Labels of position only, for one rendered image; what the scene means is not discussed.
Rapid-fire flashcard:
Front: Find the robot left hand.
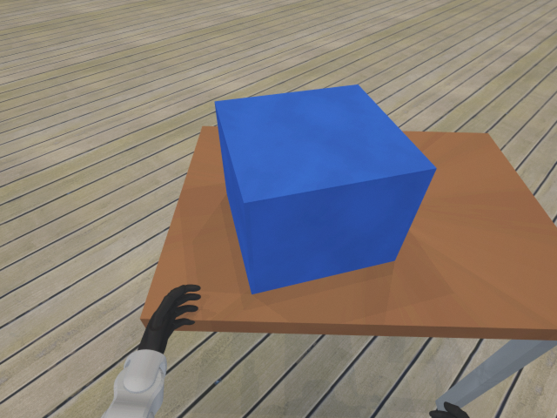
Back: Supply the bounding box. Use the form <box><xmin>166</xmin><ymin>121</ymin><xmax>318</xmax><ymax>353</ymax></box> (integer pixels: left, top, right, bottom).
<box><xmin>138</xmin><ymin>285</ymin><xmax>201</xmax><ymax>354</ymax></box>

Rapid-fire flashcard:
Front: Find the table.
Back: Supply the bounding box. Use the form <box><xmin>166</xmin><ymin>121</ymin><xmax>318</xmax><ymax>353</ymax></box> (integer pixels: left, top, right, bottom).
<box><xmin>140</xmin><ymin>126</ymin><xmax>557</xmax><ymax>412</ymax></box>

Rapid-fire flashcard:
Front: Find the left robot forearm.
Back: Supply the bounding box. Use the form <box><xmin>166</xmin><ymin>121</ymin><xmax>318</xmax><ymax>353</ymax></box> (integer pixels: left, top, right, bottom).
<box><xmin>101</xmin><ymin>349</ymin><xmax>167</xmax><ymax>418</ymax></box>

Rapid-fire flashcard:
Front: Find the carton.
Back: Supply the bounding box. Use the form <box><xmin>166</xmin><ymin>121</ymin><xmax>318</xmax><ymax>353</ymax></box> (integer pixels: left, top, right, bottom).
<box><xmin>214</xmin><ymin>84</ymin><xmax>437</xmax><ymax>294</ymax></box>

